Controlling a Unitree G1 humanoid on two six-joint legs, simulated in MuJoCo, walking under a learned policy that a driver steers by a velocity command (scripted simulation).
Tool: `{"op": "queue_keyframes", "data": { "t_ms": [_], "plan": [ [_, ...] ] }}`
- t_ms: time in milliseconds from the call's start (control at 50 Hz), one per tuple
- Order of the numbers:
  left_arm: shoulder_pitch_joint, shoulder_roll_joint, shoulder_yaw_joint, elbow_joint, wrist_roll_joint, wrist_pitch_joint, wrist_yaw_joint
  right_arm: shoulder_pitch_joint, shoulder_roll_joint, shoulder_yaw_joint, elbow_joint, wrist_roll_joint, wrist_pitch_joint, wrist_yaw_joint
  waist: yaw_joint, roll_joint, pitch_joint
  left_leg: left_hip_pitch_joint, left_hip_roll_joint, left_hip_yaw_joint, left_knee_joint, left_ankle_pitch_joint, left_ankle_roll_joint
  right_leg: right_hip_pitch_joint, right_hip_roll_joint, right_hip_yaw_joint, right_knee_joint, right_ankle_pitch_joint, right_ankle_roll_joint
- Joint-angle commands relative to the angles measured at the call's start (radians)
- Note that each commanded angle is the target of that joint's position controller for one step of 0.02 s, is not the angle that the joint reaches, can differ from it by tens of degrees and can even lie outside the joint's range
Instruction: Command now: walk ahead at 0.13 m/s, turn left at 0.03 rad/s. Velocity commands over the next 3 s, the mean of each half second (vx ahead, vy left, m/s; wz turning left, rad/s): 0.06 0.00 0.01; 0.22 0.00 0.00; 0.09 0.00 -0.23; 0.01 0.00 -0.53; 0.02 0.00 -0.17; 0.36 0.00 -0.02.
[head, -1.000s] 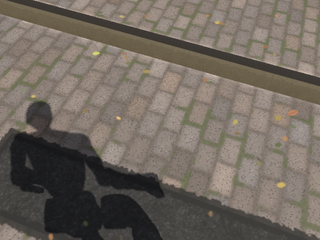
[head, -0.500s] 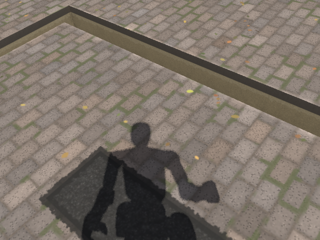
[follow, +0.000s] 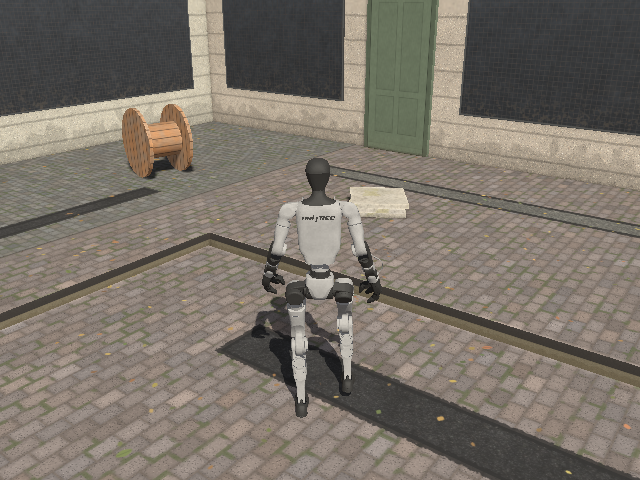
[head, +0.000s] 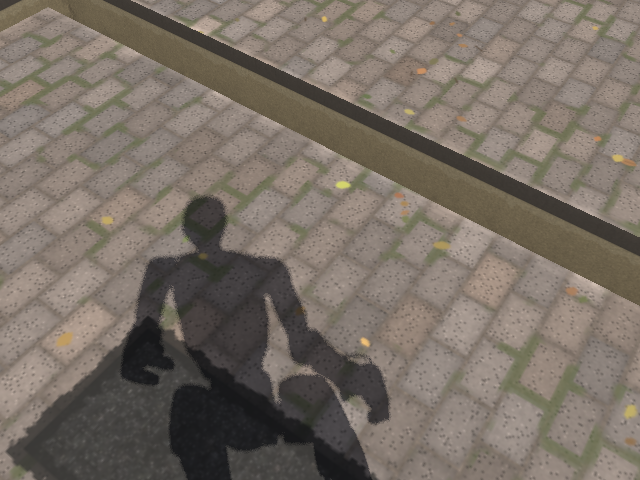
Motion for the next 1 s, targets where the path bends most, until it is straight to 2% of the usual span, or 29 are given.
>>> {"op": "queue_keyframes", "data": {
  "t_ms": [20, 60, 100, 120, 140, 160, 180, 200, 240, 260, 280, 320, 380, 440, 560, 580, 620, 660, 700, 720, 760, 780, 800, 820, 840, 860, 900, 940, 1000],
  "plan": [
    [0.028, 0.05, 0.007, -0.047, -0.001, -0.001, -0.007, -0.047, -0.157, -0.033, -0.044, 0.006, -0.007, -0.008, 0.033, 0.138, -0.09, -0.017, 0.258, -0.096, -0.019, 0.641, 0.159, 0.174, 0.022, 0.004, -0.111, 0.087, -0.012],
    [0.005, 0.068, 0.012, -0.061, 0.003, -0.001, -0.011, -0.052, -0.159, -0.032, -0.026, 0.014, 0.001, -0.008, 0.035, 0.135, -0.084, 0.006, 0.271, -0.123, 0.028, 0.586, 0.149, 0.194, 0.032, 0.008, -0.166, 0.054, -0.035],
    [0.044, 0.082, 0.022, -0.049, 0.013, -0.005, -0.011, -0.063, -0.139, -0.023, -0.013, 0.026, 0.007, -0.011, 0.067, 0.109, -0.099, 0.002, 0.227, -0.125, 0.118, 0.451, 0.101, 0.315, 0.052, -0.009, -0.316, 0.175, -0.071],
    [0.055, 0.133, 0.035, -0.051, 0.019, -0.007, -0.003, -0.011, -0.115, -0.015, -0.001, 0.01, 0.003, -0.013, 0.049, 0.045, -0.128, -0.026, 0.165, -0.099, 0.185, 0.341, 0.049, 0.426, -0.013, 0.056, -0.334, 0.508, -0.096],
    [0.046, 0.178, 0.041, -0.066, 0.026, -0.003, 0.006, 0.106, -0.084, -0.006, 0.016, -0.016, -0.007, -0.01, -0.018, -0.065, -0.198, -0.138, 0.091, -0.065, 0.267, 0.07, -0.005, 0.604, -0.132, 0.159, -0.265, 0.759, -0.175],
    [0.053, 0.094, 0.022, -0.058, 0.022, 0.011, 0.009, 0.136, -0.05, 0.006, 0.04, -0.013, -0.001, -0.018, -0.002, -0.145, -0.258, -0.177, 0.068, -0.056, 0.336, -0.173, -0.05, 0.641, -0.204, 0.241, -0.27, 0.72, -0.273],
    [0.043, 0.038, 0.005, -0.056, 0.009, 0.02, 0.005, 0.084, -0.075, 0.003, 0.032, -0.005, 0.016, -0.023, 0.014, -0.134, -0.241, -0.186, 0.072, -0.069, 0.349, -0.267, -0.068, 0.597, -0.207, 0.28, -0.311, 0.577, -0.293],
    [0.013, 0.032, 0.0, -0.051, 0.008, 0.026, 0.0, 0.053, -0.079, 0.0, 0.026, 0.004, 0.037, -0.029, 0.004, -0.123, -0.217, -0.186, 0.082, -0.075, 0.329, -0.264, -0.071, 0.548, -0.193, 0.29, -0.341, 0.4, -0.277],
    [-0.081, 0.061, 0.006, -0.07, 0.007, 0.033, -0.008, 0.042, -0.085, -0.002, 0.039, -0.003, 0.076, -0.035, -0.025, -0.085, -0.145, -0.094, 0.092, -0.076, 0.201, -0.137, -0.058, 0.382, -0.127, 0.229, -0.38, 0.073, -0.197],
    [-0.101, 0.067, 0.008, -0.074, 0.007, 0.034, -0.01, 0.032, -0.096, -0.002, 0.042, -0.01, 0.088, -0.035, -0.022, -0.071, -0.107, -0.059, 0.097, -0.08, 0.152, -0.095, -0.046, 0.309, -0.081, 0.181, -0.385, -0.086, -0.147],
    [-0.11, 0.063, 0.009, -0.081, 0.003, 0.033, -0.011, 0.037, -0.117, -0.009, 0.06, -0.007, 0.09, -0.034, -0.002, -0.012, -0.052, -0.116, 0.094, -0.074, 0.153, -0.148, -0.032, 0.313, -0.024, 0.109, -0.375, -0.153, -0.113],
    [-0.09, 0.062, 0.01, -0.062, 0.005, 0.022, -0.007, 0.017, -0.1, -0.006, 0.07, -0.004, 0.078, -0.037, 0.01, 0.012, -0.046, -0.125, 0.097, -0.078, 0.143, -0.115, -0.025, 0.354, -0.003, 0.088, -0.329, -0.033, -0.099],
    [-0.056, 0.047, 0.01, -0.035, -0.001, 0.015, 0.004, 0.018, -0.095, -0.006, 0.095, -0.001, 0.054, -0.039, 0.021, 0.043, -0.106, -0.104, 0.104, -0.082, 0.15, 0.018, -0.037, 0.449, 0.002, 0.065, -0.249, 0.252, -0.122],
    [-0.058, 0.041, 0.014, -0.014, -0.003, 0.023, 0.007, 0.019, -0.086, -0.005, 0.119, 0.003, 0.053, -0.039, 0.022, 0.057, -0.105, -0.1, 0.1, -0.076, 0.156, 0.04, -0.041, 0.466, 0.007, 0.055, -0.232, 0.287, -0.133],
    [-0.073, 0.034, 0.02, 0.029, -0.004, 0.04, 0.009, 0.029, -0.079, -0.004, 0.16, 0.002, 0.064, -0.045, 0.018, 0.052, -0.048, -0.112, 0.099, -0.075, 0.141, -0.016, -0.034, 0.436, 0.023, 0.042, -0.246, 0.187, -0.118],
    [-0.055, 0.03, 0.02, 0.048, -0.005, 0.044, 0.01, 0.052, -0.074, -0.003, 0.174, 0.003, 0.063, -0.045, 0.015, 0.053, -0.061, -0.112, 0.096, -0.073, 0.123, -0.124, -0.026, 0.445, 0.038, 0.029, -0.247, 0.056, -0.114],
    [-0.051, 0.045, 0.029, 0.062, -0.017, 0.048, 0.016, 0.051, -0.107, -0.012, 0.176, 0.016, 0.059, -0.046, 0.017, 0.097, 0.012, -0.167, 0.12, -0.12, 0.077, -0.405, 0.027, 0.371, 0.086, -0.009, -0.216, -0.328, -0.105],
    [-0.103, 0.041, 0.03, 0.049, -0.026, 0.024, 0.013, 0.091, -0.138, -0.019, 0.175, 0.025, 0.037, -0.049, -0.014, 0.149, 0.108, -0.133, 0.221, -0.268, -0.027, -0.551, 0.101, 0.209, 0.119, -0.049, -0.13, -0.386, -0.086],
    [-0.137, 0.023, 0.027, 0.037, -0.036, -0.013, 0.0, 0.073, -0.183, -0.034, 0.18, 0.031, 0.007, -0.049, -0.01, 0.222, 0.193, -0.063, 0.366, -0.427, -0.092, -0.445, 0.169, 0.08, 0.09, -0.066, -0.035, -0.247, -0.093],
    [-0.128, 0.026, 0.028, 0.039, -0.035, -0.028, -0.008, 0.065, -0.169, -0.032, 0.181, 0.032, -0.005, -0.047, 0.002, 0.219, 0.191, -0.02, 0.382, -0.422, -0.069, -0.317, 0.172, 0.059, 0.071, -0.057, -0.045, -0.247, -0.104],
    [-0.036, 0.025, 0.035, 0.076, -0.039, -0.042, -0.021, 0.034, -0.147, -0.027, 0.179, 0.038, -0.012, -0.036, 0.055, 0.193, 0.143, -0.032, 0.327, -0.315, 0.009, -0.15, 0.128, 0.224, 0.086, -0.084, -0.187, -0.231, -0.125],
    [0.079, 0.051, 0.052, 0.122, -0.038, -0.042, -0.022, -0.006, -0.144, -0.026, 0.165, 0.033, -0.013, -0.03, 0.107, 0.168, 0.086, -0.112, 0.26, -0.235, 0.103, 0.0, 0.09, 0.431, 0.112, -0.079, -0.234, -0.171, -0.136],
    [0.202, 0.132, 0.081, 0.159, -0.032, -0.046, -0.021, -0.04, -0.117, -0.018, 0.138, 0.036, -0.019, -0.03, 0.147, 0.02, 0.03, -0.242, 0.134, -0.092, 0.369, 0.15, 0.022, 0.601, 0.011, 0.139, -0.341, -0.199, -0.197],
    [0.344, 0.214, 0.1, 0.187, -0.029, -0.047, -0.029, -0.032, -0.074, -0.008, 0.113, 0.03, -0.032, -0.033, 0.185, -0.226, -0.07, -0.444, 0.014, -0.021, 0.744, -0.081, -0.047, 0.805, -0.205, 0.565, -0.518, -0.234, -0.333],
    [0.304, 0.132, 0.064, 0.182, -0.018, -0.055, -0.034, -0.05, -0.1, -0.016, 0.099, 0.036, -0.045, -0.028, 0.142, -0.153, -0.064, -0.56, 0.031, -0.144, 0.917, -0.33, -0.026, 0.799, -0.286, 0.698, -0.576, -0.212, -0.348],
    [0.222, 0.088, 0.045, 0.162, -0.015, -0.06, -0.035, -0.046, -0.11, -0.022, 0.102, 0.056, -0.049, -0.019, 0.097, -0.075, 0.001, -0.59, 0.088, -0.165, 0.974, -0.279, 0.007, 0.727, -0.277, 0.584, -0.566, -0.195, -0.316],
    [0.138, 0.056, 0.027, 0.139, -0.014, -0.06, -0.035, -0.052, -0.097, -0.028, 0.116, 0.05, -0.046, -0.017, 0.057, 0.013, 0.05, -0.565, 0.16, -0.136, 0.892, -0.124, 0.027, 0.627, -0.196, 0.356, -0.589, -0.042, -0.251],
    [0.14, 0.039, 0.015, 0.149, -0.003, -0.05, -0.026, -0.029, -0.084, -0.036, 0.132, 0.031, -0.027, -0.018, 0.033, -0.019, 0.029, -0.462, 0.173, -0.095, 0.809, -0.075, 0.0, 0.57, -0.127, 0.18, -0.578, 0.29, -0.21],
    [0.172, 0.076, 0.014, 0.171, 0.004, -0.033, -0.003, -0.077, -0.036, -0.027, 0.113, 0.017, -0.004, -0.02, 0.03, -0.016, 0.012, -0.424, 0.145, -0.043, 0.643, -0.023, -0.058, 0.533, -0.098, 0.064, -0.558, 0.548, -0.218]
  ]
}}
